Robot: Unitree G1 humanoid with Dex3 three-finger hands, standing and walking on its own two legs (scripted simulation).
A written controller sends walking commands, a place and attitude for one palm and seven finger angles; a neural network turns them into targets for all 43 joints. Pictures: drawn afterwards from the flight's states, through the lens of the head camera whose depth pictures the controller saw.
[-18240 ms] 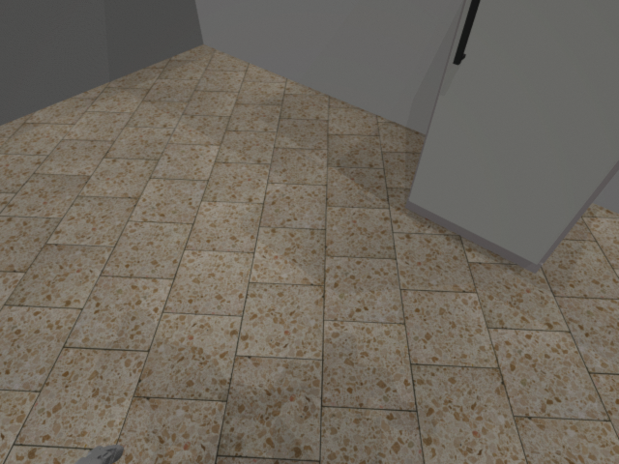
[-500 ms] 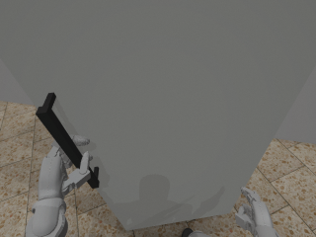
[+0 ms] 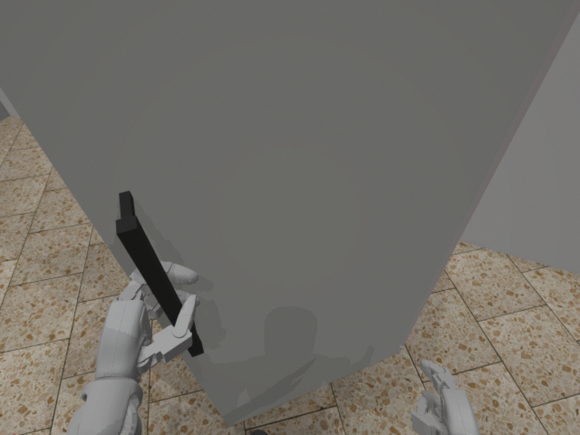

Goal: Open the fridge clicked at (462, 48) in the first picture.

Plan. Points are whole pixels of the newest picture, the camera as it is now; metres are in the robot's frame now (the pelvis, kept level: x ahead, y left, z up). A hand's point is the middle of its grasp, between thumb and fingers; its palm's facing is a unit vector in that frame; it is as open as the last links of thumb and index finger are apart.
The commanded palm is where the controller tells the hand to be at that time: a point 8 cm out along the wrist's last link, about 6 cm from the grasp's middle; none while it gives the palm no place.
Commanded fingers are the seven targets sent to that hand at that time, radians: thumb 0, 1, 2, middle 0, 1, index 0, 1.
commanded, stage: walk backward, drawing the door open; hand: left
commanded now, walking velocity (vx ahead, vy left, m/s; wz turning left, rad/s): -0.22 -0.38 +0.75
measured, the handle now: (168, 289) +0.27 +0.16 +0.10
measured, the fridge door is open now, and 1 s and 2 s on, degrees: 45 80 77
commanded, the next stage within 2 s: stop walking and hold the door back in 0.62 s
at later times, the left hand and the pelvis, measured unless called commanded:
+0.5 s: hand out of the picture +0.07 +0.00 +0.09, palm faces +0.34 -0.91 -0.21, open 6.0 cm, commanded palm +0.02 +0.04 +0.10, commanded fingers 0.00 0.90 0.90 -0.45 -1.40 -0.45 -1.40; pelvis -0.12 -0.18 -0.02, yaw +24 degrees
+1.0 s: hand out of the picture +0.01 -0.11 +0.09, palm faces +0.61 -0.76 -0.23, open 6.0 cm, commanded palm -0.02 -0.03 +0.09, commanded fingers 0.00 0.90 0.90 -0.45 -1.40 -0.45 -1.40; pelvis -0.15 -0.39 -0.01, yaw +44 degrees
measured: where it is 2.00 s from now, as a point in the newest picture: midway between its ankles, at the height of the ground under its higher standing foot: outside the picture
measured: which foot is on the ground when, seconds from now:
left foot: up 0.00-0.10, down 0.12-0.24, up 0.26-0.48, down 0.50-0.66, up 0.68-0.90, down 0.92-1.00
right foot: down 0.00-0.12, up 0.14-0.24, down 0.26-0.46, up 0.48-0.64, down 0.66-0.90, up 0.92-1.00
